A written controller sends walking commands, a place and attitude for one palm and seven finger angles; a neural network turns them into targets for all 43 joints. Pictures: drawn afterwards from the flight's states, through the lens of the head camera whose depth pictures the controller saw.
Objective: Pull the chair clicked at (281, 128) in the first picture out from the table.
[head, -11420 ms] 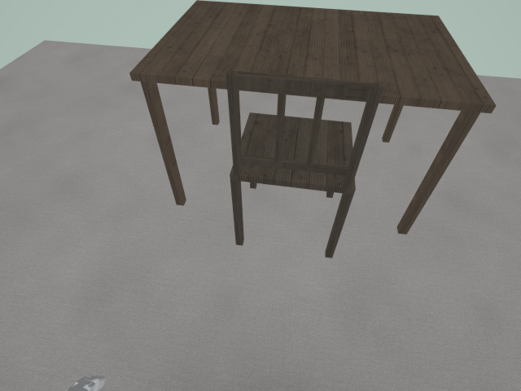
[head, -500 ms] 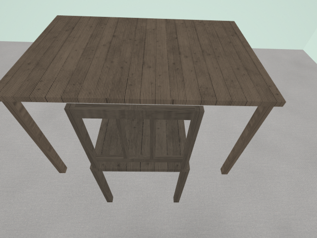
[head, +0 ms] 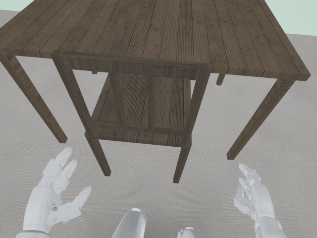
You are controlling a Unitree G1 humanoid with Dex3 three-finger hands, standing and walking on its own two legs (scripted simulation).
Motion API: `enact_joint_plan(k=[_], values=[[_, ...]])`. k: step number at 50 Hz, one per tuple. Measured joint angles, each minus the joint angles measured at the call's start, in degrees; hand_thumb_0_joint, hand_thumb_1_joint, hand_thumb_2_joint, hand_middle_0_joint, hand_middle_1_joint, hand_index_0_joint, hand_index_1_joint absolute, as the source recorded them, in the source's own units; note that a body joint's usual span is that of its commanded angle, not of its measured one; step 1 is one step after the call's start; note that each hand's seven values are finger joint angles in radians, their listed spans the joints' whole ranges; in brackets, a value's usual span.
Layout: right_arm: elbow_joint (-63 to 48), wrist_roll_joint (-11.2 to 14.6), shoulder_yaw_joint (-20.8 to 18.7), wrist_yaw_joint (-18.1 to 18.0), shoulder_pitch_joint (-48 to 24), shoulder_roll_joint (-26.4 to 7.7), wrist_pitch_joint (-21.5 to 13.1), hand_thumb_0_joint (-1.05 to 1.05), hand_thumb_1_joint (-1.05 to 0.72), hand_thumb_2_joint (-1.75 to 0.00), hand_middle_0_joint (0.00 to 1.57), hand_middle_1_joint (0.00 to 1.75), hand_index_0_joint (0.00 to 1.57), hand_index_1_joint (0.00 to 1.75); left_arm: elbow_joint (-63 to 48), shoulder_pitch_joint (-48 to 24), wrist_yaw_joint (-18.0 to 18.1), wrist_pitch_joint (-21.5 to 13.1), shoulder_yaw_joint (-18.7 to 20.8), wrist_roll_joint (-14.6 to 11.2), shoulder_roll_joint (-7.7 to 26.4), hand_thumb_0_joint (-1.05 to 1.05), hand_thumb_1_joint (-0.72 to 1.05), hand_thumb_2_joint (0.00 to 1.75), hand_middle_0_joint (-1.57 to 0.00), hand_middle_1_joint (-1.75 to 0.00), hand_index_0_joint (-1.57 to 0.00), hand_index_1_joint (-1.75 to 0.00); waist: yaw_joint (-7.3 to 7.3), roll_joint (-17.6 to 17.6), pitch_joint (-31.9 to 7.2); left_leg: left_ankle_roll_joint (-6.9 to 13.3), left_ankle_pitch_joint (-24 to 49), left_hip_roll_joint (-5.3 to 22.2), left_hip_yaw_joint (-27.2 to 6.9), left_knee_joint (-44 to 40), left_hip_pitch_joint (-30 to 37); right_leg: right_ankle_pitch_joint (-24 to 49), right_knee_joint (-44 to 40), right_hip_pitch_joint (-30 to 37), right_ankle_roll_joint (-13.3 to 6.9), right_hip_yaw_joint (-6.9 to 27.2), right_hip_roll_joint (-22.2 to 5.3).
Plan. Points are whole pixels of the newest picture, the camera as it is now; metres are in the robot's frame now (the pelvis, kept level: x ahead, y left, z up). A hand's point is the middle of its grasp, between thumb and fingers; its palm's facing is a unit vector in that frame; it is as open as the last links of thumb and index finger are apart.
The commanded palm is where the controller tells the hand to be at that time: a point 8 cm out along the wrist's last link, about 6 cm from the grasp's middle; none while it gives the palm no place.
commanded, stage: raise the hand toward the chair's back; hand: left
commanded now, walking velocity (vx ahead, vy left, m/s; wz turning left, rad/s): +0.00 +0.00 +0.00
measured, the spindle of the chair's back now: (118, 101) +0.51 +0.20 +0.00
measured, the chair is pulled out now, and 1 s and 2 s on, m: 0.00 0.00 0.00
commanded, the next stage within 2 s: aim the fingers beside a spindle in 1.56 s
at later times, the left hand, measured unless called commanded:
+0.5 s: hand (82, 173) +0.24 +0.20 +0.06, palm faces +0.02 -1.00 -0.06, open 14.6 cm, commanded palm +0.21 +0.26 +0.06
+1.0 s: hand (65, 162) +0.25 +0.24 +0.07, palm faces +0.02 -1.00 -0.05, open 16.9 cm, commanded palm +0.23 +0.30 +0.07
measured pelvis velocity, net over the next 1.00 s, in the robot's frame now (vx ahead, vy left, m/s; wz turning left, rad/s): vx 0.01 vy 0.04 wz -0.01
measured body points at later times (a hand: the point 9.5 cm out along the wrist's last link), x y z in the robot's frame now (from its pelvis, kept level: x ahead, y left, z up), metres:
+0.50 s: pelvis +0.01 +0.01 +0.02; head +0.08 +0.01 +0.46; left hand +0.23 +0.26 +0.06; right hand +0.17 -0.25 -0.06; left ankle +0.07 +0.12 -0.63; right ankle +0.00 -0.08 -0.63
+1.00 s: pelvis +0.01 +0.04 +0.03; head +0.07 +0.06 +0.48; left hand +0.24 +0.30 +0.08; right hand +0.20 -0.18 -0.04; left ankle +0.07 +0.12 -0.63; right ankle +0.00 -0.07 -0.63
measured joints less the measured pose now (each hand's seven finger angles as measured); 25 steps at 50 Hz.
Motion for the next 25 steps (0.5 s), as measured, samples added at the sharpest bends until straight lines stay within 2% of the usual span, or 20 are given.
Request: enact_joint_plan(k=[4, 7, 9, 11, 13, 20, 25], values=[[4.2, 0.2, 2.6, -0.9, 0.9, 1.8, -0.8, 0.01, -0.90, -0.90, 0.20, 0.30, 0.20, 0.30, -0.4, -3.7, -3.6, -1.3, 0.7, -1.5, 1.2, 0.01, 0.38, 0.67, -0.15, -0.22, -0.14, -0.21, 0.15, 1.6, 0.6, -0.4, 0.2, 0.2, -1.4, 0.2, -0.9, 0.3, -0.6, -0.3, -0.4, -1.3, 0.4], [6.8, 0.6, 3.6, -1.1, 2.0, 3.1, -0.4, 0.01, -0.90, -0.90, 0.20, 0.30, 0.20, 0.30, 1.5, -6.8, -6.2, 1.4, 0.9, -2.6, 1.5, 0.01, 0.30, 0.64, -0.14, -0.21, -0.13, -0.20, -0.77, 2.5, 0.8, -0.5, 0.7, 0.3, -1.2, -0.8, -0.8, 0.8, -1.5, -0.4, -0.3, -1.1, 0.5], [7.9, 0.7, 3.5, -1.2, 3.1, 3.6, 0.0, 0.01, -0.90, -0.90, 0.20, 0.30, 0.20, 0.30, 2.5, -7.7, -6.6, 3.8, 1.2, -2.9, 1.4, 0.01, 0.26, 0.62, -0.14, -0.20, -0.13, -0.20, -1.66, 2.7, 0.9, -0.5, 1.0, 0.4, -0.6, -2.0, -0.1, 1.2, -2.3, -0.1, -0.1, -0.4, 0.5], [8.6, 0.8, 3.0, -1.2, 4.3, 3.8, 0.3, 0.01, -0.90, -0.90, 0.20, 0.30, 0.20, 0.30, 2.9, -7.4, -5.9, 5.2, 1.7, -2.8, 1.0, 0.01, 0.21, 0.60, -0.13, -0.19, -0.13, -0.19, -2.49, 2.7, 0.8, -0.4, 1.3, 0.4, 0.3, -3.4, 0.8, 1.7, -3.3, 0.4, 0.1, 0.5, 0.4], [9.0, 0.8, 2.2, -1.1, 5.5, 3.5, 0.5, 0.01, -0.90, -0.90, 0.20, 0.30, 0.20, 0.30, 3.0, -6.6, -4.6, 5.3, 2.1, -2.7, 0.5, 0.01, 0.17, 0.58, -0.13, -0.19, -0.12, -0.18, -3.15, 2.7, 0.7, -0.1, 1.6, 0.5, 1.0, -4.7, 1.9, 2.0, -4.3, 1.1, 0.4, 1.2, 0.4], [9.3, 0.8, -0.4, -1.3, 6.8, 0.2, 0.0, 0.01, -0.90, -0.90, 0.20, 0.30, 0.20, 0.30, 3.2, -5.1, -1.5, 0.5, 1.7, -1.7, -0.1, 0.00, 0.01, 0.51, -0.11, -0.16, -0.11, -0.16, -3.96, 2.3, 0.8, 0.7, 1.9, 0.3, 2.4, -6.2, 2.9, 2.6, -5.6, 1.7, 1.1, 2.5, 0.0], [8.3, 1.0, -1.1, -1.5, 5.7, -1.3, -0.3, 0.01, -0.90, -0.90, 0.20, 0.30, 0.20, 0.30, 3.5, -5.5, -1.0, -0.5, 0.8, -1.4, 0.2, 0.00, -0.11, 0.46, -0.10, -0.14, -0.10, -0.14, -4.01, 1.9, 1.1, 1.4, 1.7, 0.0, 2.5, -6.0, 2.8, 2.6, -5.8, 1.9, 1.7, 2.6, -0.2]])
